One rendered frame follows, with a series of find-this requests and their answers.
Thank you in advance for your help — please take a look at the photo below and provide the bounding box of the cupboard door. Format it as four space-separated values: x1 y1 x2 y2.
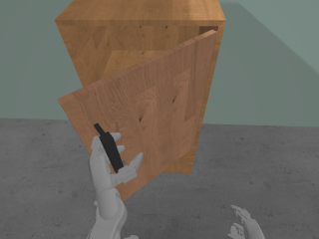
58 30 217 202

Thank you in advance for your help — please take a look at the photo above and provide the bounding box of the left robot hand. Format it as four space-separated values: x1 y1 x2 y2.
88 132 144 194

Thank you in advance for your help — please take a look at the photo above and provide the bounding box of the right robot hand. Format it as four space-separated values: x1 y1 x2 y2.
227 205 265 239

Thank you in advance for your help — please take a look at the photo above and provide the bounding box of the robot left forearm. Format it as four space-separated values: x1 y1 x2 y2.
86 188 128 239

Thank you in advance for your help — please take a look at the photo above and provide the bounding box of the handle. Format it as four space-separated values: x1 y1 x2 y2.
94 123 124 173

